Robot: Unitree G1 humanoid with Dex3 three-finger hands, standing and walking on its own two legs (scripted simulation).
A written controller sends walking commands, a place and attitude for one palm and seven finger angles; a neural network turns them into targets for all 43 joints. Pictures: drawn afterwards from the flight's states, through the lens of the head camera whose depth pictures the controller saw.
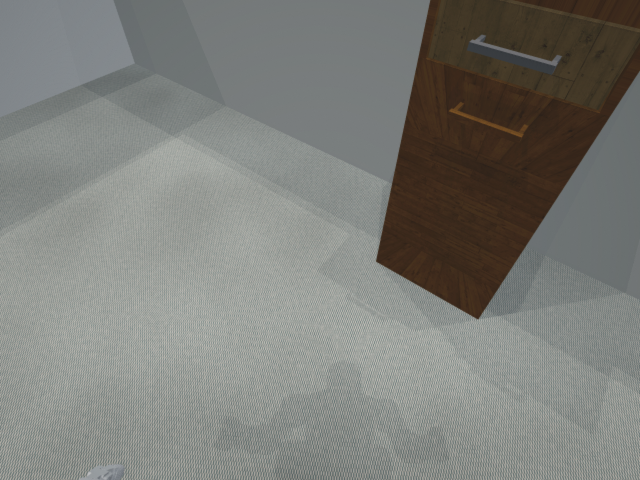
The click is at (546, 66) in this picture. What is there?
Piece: drawer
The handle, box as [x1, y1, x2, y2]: [467, 35, 561, 74]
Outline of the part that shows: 467,50 550,74 554,70 556,64 561,57 557,55 551,61 548,61 483,43 482,41 484,40 484,35 479,36 475,40 472,39 469,42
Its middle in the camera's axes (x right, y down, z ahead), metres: +0.40 -0.38 +0.80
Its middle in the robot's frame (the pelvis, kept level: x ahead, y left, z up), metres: +0.89 -0.35 +0.14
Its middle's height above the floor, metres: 0.91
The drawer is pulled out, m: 0.00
